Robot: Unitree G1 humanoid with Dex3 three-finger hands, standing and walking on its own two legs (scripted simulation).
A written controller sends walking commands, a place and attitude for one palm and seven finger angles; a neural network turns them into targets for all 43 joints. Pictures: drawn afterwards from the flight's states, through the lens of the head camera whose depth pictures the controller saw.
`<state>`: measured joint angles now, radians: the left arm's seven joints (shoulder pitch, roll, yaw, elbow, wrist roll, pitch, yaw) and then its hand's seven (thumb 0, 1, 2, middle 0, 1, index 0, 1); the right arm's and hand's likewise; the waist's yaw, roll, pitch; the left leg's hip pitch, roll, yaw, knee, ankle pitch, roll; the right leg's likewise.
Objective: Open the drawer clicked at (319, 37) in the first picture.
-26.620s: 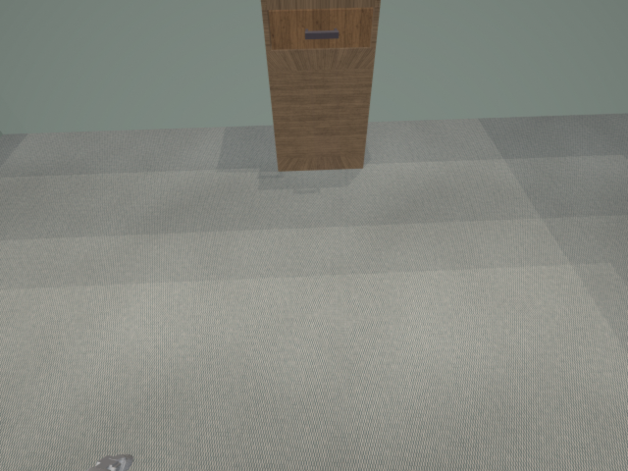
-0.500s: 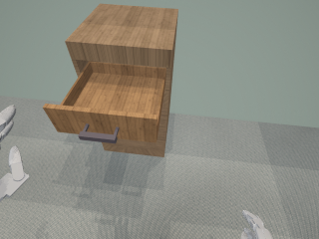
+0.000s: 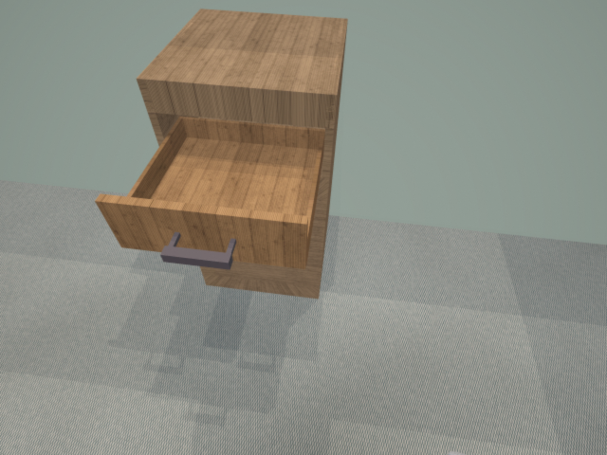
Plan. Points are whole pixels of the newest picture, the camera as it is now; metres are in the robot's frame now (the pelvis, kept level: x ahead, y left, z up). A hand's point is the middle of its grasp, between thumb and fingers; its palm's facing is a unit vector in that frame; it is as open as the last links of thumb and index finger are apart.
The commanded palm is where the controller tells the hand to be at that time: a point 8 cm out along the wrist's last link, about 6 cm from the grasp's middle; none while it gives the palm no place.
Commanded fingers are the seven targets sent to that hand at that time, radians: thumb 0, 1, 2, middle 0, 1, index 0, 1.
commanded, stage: let the arm hang, fingers relaxed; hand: left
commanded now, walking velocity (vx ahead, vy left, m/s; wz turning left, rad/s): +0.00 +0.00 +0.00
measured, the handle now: (200, 249) +0.48 +0.22 -0.08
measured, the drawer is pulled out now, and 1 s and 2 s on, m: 0.30 0.30 0.30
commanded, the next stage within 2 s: look to check the result in 0.84 s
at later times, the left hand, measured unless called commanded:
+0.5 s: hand out of the picture -0.04 +0.17 -0.16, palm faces +0.01 -0.98 -0.20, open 7.4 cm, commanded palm none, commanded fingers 0.00 0.90 0.90 -0.20 -0.30 -0.20 -0.30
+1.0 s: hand out of the picture +0.00 +0.15 -0.17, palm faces +0.01 -0.98 -0.18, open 7.4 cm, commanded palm none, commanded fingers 0.00 0.90 0.90 -0.20 -0.30 -0.20 -0.30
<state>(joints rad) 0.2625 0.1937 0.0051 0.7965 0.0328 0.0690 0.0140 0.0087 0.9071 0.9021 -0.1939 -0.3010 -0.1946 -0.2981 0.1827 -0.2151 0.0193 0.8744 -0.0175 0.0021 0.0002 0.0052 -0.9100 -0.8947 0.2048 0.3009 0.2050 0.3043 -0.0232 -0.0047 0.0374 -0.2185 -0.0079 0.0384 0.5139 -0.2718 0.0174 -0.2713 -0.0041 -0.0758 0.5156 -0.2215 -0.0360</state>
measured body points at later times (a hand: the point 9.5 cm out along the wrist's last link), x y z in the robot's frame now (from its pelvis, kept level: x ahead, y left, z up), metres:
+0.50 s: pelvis +0.00 +0.00 +0.01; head +0.02 -0.01 +0.46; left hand -0.03 +0.22 -0.15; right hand -0.07 -0.18 -0.16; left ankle +0.00 +0.11 -0.74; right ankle +0.04 -0.10 -0.74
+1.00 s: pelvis +0.01 -0.01 +0.01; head +0.03 -0.02 +0.46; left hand +0.00 +0.20 -0.15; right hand -0.03 -0.20 -0.16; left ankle +0.00 +0.11 -0.74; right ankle +0.04 -0.10 -0.74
